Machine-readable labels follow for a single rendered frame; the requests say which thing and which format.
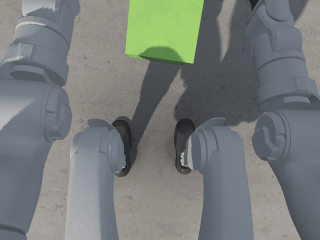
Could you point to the robot right forearm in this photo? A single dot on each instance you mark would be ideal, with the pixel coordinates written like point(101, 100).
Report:
point(280, 64)

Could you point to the robot left shin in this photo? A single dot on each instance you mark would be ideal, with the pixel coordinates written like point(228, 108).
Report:
point(94, 122)

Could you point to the robot right thigh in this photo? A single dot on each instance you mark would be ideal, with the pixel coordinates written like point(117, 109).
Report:
point(226, 212)

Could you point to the robot left forearm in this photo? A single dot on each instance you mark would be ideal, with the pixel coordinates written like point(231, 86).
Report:
point(41, 42)

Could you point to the robot right hand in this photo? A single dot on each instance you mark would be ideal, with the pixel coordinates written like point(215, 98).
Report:
point(253, 3)

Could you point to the right robot upper arm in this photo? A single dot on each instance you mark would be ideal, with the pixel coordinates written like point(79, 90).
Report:
point(289, 140)

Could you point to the carton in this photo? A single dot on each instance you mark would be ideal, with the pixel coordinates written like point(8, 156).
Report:
point(163, 31)

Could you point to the left robot upper arm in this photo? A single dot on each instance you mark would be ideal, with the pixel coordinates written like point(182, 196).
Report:
point(33, 115)

